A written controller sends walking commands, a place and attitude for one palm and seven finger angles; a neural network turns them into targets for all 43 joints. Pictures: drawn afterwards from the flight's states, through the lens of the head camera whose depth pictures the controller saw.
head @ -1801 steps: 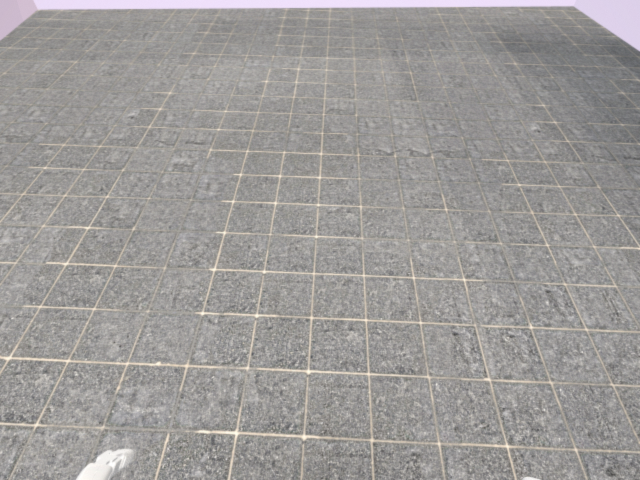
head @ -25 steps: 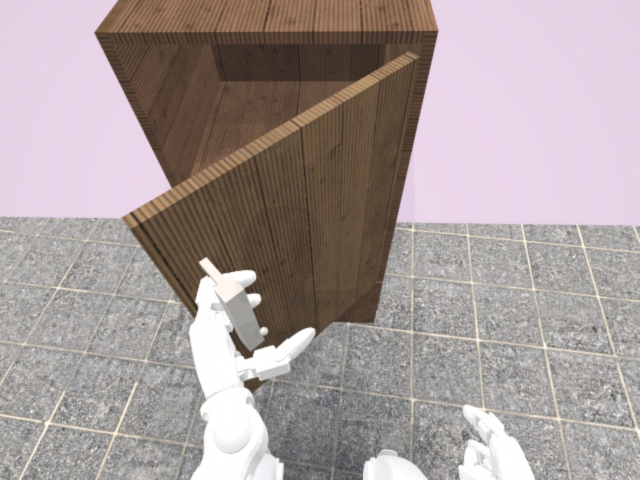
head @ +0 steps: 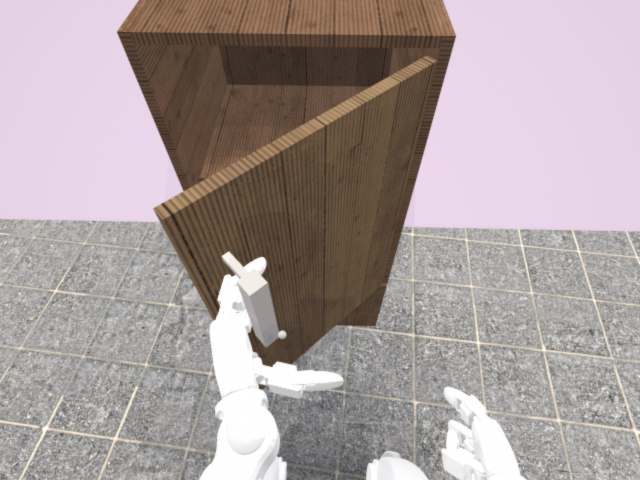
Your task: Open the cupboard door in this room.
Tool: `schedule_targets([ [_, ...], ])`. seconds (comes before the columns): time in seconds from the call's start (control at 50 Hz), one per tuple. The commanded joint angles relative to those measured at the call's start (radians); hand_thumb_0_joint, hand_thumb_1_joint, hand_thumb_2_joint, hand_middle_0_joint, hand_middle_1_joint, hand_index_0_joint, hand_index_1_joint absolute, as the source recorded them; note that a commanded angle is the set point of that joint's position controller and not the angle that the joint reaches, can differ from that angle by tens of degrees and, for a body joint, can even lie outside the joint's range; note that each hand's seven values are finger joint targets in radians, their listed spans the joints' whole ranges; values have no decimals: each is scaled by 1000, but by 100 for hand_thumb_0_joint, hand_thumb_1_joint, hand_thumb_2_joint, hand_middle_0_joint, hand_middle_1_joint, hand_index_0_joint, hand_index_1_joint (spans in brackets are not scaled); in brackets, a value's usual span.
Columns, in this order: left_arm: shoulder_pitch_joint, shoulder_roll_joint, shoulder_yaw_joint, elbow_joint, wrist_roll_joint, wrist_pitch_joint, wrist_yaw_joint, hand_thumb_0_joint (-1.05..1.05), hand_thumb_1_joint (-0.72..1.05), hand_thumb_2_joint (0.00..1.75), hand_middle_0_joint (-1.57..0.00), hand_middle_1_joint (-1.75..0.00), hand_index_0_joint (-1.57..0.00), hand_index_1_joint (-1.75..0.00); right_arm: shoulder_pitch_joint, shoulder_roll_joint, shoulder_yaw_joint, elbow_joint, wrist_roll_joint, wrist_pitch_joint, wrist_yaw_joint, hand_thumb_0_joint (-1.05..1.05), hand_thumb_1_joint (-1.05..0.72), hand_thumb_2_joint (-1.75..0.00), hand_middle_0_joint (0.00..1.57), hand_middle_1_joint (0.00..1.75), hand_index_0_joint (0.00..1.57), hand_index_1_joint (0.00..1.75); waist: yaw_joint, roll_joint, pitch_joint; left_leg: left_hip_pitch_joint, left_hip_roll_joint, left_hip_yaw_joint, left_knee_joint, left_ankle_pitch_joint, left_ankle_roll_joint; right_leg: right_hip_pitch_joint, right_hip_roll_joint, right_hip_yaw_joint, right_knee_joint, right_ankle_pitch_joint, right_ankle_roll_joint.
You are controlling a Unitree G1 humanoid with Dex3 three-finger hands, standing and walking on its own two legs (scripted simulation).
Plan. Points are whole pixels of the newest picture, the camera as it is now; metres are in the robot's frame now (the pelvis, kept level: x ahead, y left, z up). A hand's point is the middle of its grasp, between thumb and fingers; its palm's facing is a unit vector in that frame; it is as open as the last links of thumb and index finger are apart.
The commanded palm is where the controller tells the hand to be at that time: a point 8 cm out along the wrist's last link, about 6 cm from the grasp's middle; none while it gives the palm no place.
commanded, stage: slide the hand sideways off the handle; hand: left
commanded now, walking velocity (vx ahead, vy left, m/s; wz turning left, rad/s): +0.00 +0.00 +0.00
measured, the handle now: (250, 300) +0.33 +0.11 +0.03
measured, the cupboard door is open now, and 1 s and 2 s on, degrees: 44 48 48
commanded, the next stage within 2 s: draw the hand back to the body in 1.18 s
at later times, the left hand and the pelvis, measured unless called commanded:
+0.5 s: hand (273, 382) +0.23 +0.07 +0.04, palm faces -0.08 -1.00 +0.00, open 16.2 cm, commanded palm +0.20 +0.13 +0.04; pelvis -0.01 +0.02 -0.01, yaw -1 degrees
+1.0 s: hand (230, 418) +0.19 +0.11 +0.03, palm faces -0.03 -1.00 -0.01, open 16.0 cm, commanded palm +0.15 +0.18 +0.04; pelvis +0.00 +0.00 -0.02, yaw +0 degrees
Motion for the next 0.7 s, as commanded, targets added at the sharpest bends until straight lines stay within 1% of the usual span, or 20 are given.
schedule_targets([
  [0.0, -172, 36, -144, -321, 84, -143, -271, 0, -50, 30, -15, -30, -15, -30, 14, -141, -54, -157, 20, -50, 2, 0, -90, -90, 20, 30, 20, 30, -67, -54, -239, 129, -46, -8, -97, 260, 51, 166, 1, 83, -152, 364, 12],
  [0.02, -171, 82, -120, -335, 65, -168, -342, 0, -50, 30, -15, -30, -15, -30, 13, -144, -54, -163, 22, -46, -4, 0, -90, -90, 20, 30, 20, 30, -51, -48, -278, 129, -50, -7, -94, 266, 54, 202, 0, 96, -141, 387, 10],
  [0.04, -144, 102, -106, -353, 42, -185, -402, 0, -50, 30, -15, -30, -15, -30, 7, -144, -55, -176, 28, -48, -8, 0, -90, -90, 20, 30, 20, 30, -44, -37, -290, 131, -51, -7, -92, 267, 54, 210, -1, 99, -136, 393, 9],
  [0.06, -132, 90, -122, -385, 6, -195, -467, 0, -50, 30, -15, -30, -15, -30, 9, -145, -54, -194, 37, -53, -7, 0, -90, -90, 20, 30, 20, 30, -50, -20, -299, 138, -51, -9, -86, 276, 55, 206, 1, 97, -124, 397, 5],
  [0.08, -105, 84, -100, -396, -42, -199, -504, 0, -50, 30, -15, -30, -15, -30, 4, -140, -51, -210, 47, -58, -9, 0, -90, -90, 20, 30, 20, 30, -35, -21, -293, 134, -52, -9, -92, 258, 52, 208, 3, 93, -129, 368, 5],
  [0.12, -62, 25, -94, -394, -130, -177, -529, 0, -50, 30, -15, -30, -15, -30, -10, -137, -43, -240, 65, -65, -14, 0, -90, -90, 20, 30, 20, 30, -32, -35, -246, 128, -53, -15, -113, 200, 49, 188, 13, 74, -149, 273, 7],
  [0.16, 3, 18, -44, -375, -177, -144, -503, 0, -50, 30, -15, -30, -15, -30, -21, -143, -41, -259, 75, -68, -17, 0, -90, -90, 20, 30, 20, 30, -15, -73, -207, 112, -52, -22, -129, 167, 45, 174, 19, 58, -161, 204, 8],
  [0.2, 46, 29, -11, -360, -166, -118, -451, 0, -50, 30, -15, -30, -15, -30, -16, -148, -44, -272, 72, -60, -14, 0, -90, -90, 20, 30, 20, 30, -9, -110, -187, 92, -52, -22, -131, 146, 40, 154, 20, 54, -155, 169, 14],
  [0.24, 38, 48, -5, -376, -114, -113, -402, 0, -50, 30, -15, -30, -15, -30, -1, -148, -47, -278, 65, -52, -8, 0, -90, -90, 20, 30, 20, 30, -8, -121, -195, 80, -52, -26, -124, 147, 40, 137, 17, 52, -132, 163, 12],
  [0.26, 70, 62, -7, -375, -81, -113, -385, 0, -50, 30, -15, -30, -15, -30, 0, -148, -49, -284, 63, -49, -6, 0, -90, -90, 20, 30, 20, 30, -4, -116, -195, 73, -49, -27, -121, 154, 40, 128, 18, 52, -122, 163, 10],
  [0.28, 54, 66, -20, -403, -53, -119, -372, 0, -50, 30, -15, -30, -15, -30, 5, -145, -51, -286, 59, -45, -2, 0, -90, -90, 20, 30, 20, 30, -7, -84, -212, 76, -49, -24, -112, 165, 41, 117, 15, 58, -110, 177, 9],
  [0.32, 100, 73, -22, -405, -29, -121, -366, 0, -50, 30, -15, -30, -15, -30, 9, -141, -50, -293, 58, -36, 3, 0, -90, -90, 20, 30, 20, 30, -1, -71, -206, 72, -50, -17, -110, 153, 38, 111, 15, 61, -110, 169, 6],
  [0.36, 108, 104, -1, -427, -26, -122, -372, 0, -50, 30, -15, -30, -15, -30, 8, -142, -50, -298, 59, -30, 0, 0, -90, -90, 20, 30, 20, 30, 5, -67, -206, 65, -50, -18, -112, 142, 38, 120, 17, 66, -114, 156, 3],
  [0.4, 119, 100, -6, -455, -37, -121, -384, 0, -50, 30, -15, -30, -15, -30, 3, -139, -47, -310, 60, -26, -3, 0, -90, -90, 20, 30, 20, 30, 6, -38, -203, 74, -50, -13, -117, 128, 37, 117, 17, 66, -119, 144, 3],
  [0.44, 120, 106, 3, -464, -62, -115, -401, 0, -50, 30, -15, -30, -15, -30, 5, -141, -43, -310, 64, -26, -9, 0, -90, -90, 20, 30, 20, 30, -4, -51, -183, 66, -51, -14, -118, 102, 39, 113, 21, 66, -134, 118, 7],
  [0.48, 149, 118, 28, -481, -87, -113, -413, 0, -50, 30, -15, -30, -15, -30, 4, -142, -42, -314, 66, -27, -16, 0, -90, -90, 20, 30, 20, 30, 3, -55, -195, 68, -50, -16, -119, 110, 39, 128, 24, 65, -133, 128, 8],
  [0.54, 225, 105, 29, -504, -118, -107, -432, 0, -50, 30, -15, -30, -15, -30, 10, -140, -40, -321, 69, -32, -16, 0, -90, -90, 20, 30, 20, 30, 9, -55, -200, 77, -52, -17, -120, 147, 37, 149, 28, 57, -125, 175, 8],
  [0.56, 263, 124, 54, -493, -122, -105, -434, 0, -50, 30, -15, -30, -15, -30, 11, -142, -41, -322, 71, -32, -17, 0, -90, -90, 20, 30, 20, 30, 16, -73, -210, 71, -50, -19, -118, 166, 37, 162, 30, 56, -120, 193, 7],
  [0.64, 351, 139, 71, -530, -127, -120, -450, 0, -50, 30, -15, -30, -15, -30, 20, -138, -45, -326, 68, -34, -15, 0, -90, -90, 20, 30, 20, 30, 19, -81, -208, 63, -51, -13, -102, 207, 36, 173, 29, 58, -103, 258, 11],
  [0.68, 352, 154, 73, -547, -119, -135, -458, 0, -50, 30, -15, -30, -15, -30, 19, -139, -45, -327, 67, -33, -13, 0, -90, -90, 20, 30, 20, 30, 9, -66, -192, 46, -53, -12, -86, 215, 38, 160, 26, 65, -95, 274, 12],
])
